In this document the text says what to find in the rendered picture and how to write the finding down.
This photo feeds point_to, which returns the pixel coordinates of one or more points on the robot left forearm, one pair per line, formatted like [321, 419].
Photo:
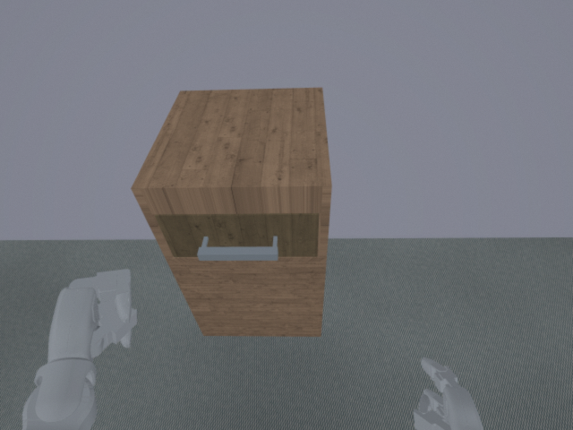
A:
[65, 397]

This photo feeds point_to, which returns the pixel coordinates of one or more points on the cabinet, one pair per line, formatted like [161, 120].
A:
[244, 152]

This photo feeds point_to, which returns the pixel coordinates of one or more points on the handle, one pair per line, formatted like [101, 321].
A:
[246, 253]

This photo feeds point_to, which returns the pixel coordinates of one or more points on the right robot hand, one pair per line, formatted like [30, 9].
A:
[455, 411]

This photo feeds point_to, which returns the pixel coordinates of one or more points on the left robot hand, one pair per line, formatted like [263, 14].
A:
[77, 314]

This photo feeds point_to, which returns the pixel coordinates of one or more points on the drawer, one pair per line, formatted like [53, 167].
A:
[297, 232]

